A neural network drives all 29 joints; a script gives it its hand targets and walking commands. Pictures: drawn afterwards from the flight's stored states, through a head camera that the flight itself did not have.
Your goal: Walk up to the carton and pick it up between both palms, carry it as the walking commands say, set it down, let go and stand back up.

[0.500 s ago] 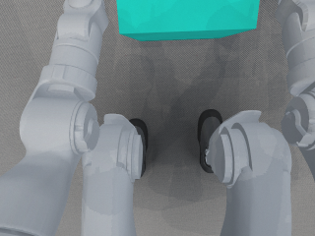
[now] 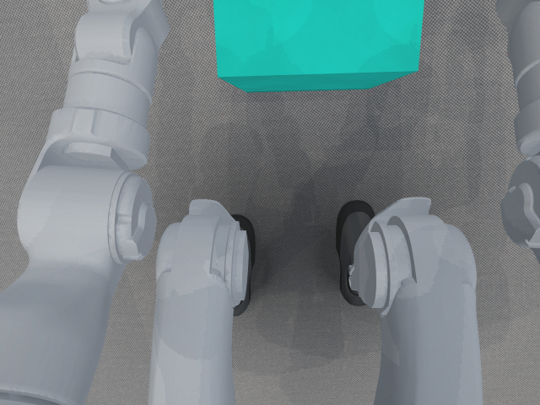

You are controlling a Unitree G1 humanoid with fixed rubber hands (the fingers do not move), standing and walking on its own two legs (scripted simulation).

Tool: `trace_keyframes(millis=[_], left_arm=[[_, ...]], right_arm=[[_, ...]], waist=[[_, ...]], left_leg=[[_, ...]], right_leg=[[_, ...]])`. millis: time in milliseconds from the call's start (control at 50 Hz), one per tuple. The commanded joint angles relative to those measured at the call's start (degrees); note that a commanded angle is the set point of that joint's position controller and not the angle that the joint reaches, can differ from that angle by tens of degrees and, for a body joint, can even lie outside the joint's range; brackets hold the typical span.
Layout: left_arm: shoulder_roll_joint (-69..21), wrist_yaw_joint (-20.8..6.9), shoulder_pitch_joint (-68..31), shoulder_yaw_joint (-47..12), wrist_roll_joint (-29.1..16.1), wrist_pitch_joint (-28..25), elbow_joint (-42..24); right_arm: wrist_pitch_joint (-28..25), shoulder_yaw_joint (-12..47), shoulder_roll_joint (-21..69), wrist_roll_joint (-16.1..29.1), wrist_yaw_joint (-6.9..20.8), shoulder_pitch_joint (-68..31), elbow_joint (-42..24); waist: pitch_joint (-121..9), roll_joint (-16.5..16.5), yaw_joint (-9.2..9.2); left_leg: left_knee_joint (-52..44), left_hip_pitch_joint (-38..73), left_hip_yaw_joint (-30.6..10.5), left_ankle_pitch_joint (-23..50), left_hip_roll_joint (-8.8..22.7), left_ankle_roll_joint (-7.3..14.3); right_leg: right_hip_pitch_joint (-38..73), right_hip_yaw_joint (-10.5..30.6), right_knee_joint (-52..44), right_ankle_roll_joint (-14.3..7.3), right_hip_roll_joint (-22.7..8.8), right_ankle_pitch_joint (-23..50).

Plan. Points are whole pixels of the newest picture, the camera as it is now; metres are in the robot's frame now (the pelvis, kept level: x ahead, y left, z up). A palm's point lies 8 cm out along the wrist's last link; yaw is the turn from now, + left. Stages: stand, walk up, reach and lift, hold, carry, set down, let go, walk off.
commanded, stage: set down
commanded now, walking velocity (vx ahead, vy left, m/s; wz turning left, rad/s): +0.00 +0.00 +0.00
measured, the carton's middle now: out of the picture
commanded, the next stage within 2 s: let go in 1.08 s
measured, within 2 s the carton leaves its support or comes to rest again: neither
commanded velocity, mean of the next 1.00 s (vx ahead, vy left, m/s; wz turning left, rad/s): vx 0.00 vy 0.00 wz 0.00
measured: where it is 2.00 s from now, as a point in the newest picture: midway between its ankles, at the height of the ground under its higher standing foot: (294, 275)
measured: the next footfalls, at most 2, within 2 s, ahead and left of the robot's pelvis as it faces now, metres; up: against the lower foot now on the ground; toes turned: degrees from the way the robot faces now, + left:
none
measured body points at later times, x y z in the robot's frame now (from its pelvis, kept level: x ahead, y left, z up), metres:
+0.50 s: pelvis +0.01 +0.00 +0.12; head +0.36 -0.03 +0.41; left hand +0.59 +0.15 +0.01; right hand +0.58 -0.24 +0.01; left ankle +0.10 +0.12 -0.35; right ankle +0.12 -0.12 -0.35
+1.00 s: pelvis +0.04 +0.00 +0.27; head +0.36 -0.03 +0.58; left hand +0.59 +0.16 +0.16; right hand +0.58 -0.24 +0.17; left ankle +0.10 +0.12 -0.35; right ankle +0.12 -0.12 -0.35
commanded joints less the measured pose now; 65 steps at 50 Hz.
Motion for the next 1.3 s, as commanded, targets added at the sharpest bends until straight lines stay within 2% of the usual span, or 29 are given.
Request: trace_keyframes(millis=[0,140,340,760,940,1020,1080,1180,1280], left_arm=[[6.38,0.22,-14.24,1.94,0.93,-0.19,-7.25],[4.69,-0.42,-9.37,4.3,3.63,0.72,-7.25],[4.2,-1.01,-7.96,6.19,5.79,3.31,-12.24],[1.78,-3.46,1.1,9.6,9.09,4.65,-18.29],[-0.38,-4.98,4.49,11.14,11.49,3.23,-18.29],[-2.94,-5.81,5.82,12.91,14.8,2.39,-14.89],[-3.9,-6.3,7.04,14.56,17.26,2.21,-13.89],[-3.73,-6.44,11.61,15.13,19.91,1.74,-17.25],[-2.37,-6.61,24.1,11.76,19.16,1.7,-26.29]], right_arm=[[-0.05,-1.89,-8.34,-1.38,-0.02,-14.64,-7.27],[0.9,-3.73,-5.83,-3.79,1.27,-10.25,-7.55],[3.49,-6.35,-5.7,-6.48,2.03,-9.22,-11.6],[4.75,-9.83,-3.65,-9.48,5.31,-1.4,-16.89],[3.29,-12.4,-1.87,-12.2,6.71,2.71,-17.33],[2.3,-14.01,0.62,-15.15,7.71,3.65,-14.16],[2.06,-15.54,1.7,-17.05,7.9,4.97,-12.97],[1.88,-16.83,2.59,-19.09,6.85,9.75,-16.49],[2.04,-14.13,3.87,-19.58,5.32,22.0,-26.79]], waist=[[-82.87,-3.57,-1.46],[-78.89,-3.88,-0.49],[-85.03,-3.9,-0.48],[-86.7,-4.3,0.14],[-81.8,-3.31,0.31],[-72.7,-3.45,0.47],[-71.23,-3.66,0.31],[-79.41,-3.73,0.4],[-94.03,-3.69,0.87]], left_leg=[[-13.34,29.5,4.89,21.03,-0.62,-0.11],[-20.13,26.38,5.49,19.81,-1.11,-0.03],[-30.71,31.37,5.7,19.29,-1.4,-0.08],[-55.05,49.4,4.42,29.48,-1.37,-0.61],[-67.09,60.41,3.12,33.57,-0.72,-0.9],[-70.27,59.98,2.26,32.27,0.08,-1.18],[-71.44,60.48,2.27,32.19,0.12,-1.44],[-72.44,64.89,2.67,36.0,-0.43,-0.89],[-73.35,71.12,2.56,46.81,-0.67,0.08]], right_leg=[[47.37,-3.16,-10.38,0.34,1.05,23.88],[45.68,-2.94,-16.98,0.48,1.82,22.91],[53.46,-2.78,-27.44,0.56,2.67,23.97],[72.99,-1.37,-50.75,1.07,3.05,34.69],[78.68,-0.64,-63.0,1.2,2.85,36.48],[74.84,-0.89,-66.71,1.07,2.45,33.48],[75.32,-1.1,-68.58,1.19,2.43,33.28],[85.07,-0.14,-69.24,1.33,2.29,40.61],[100.35,0.57,-68.06,1.56,2.31,57.13]])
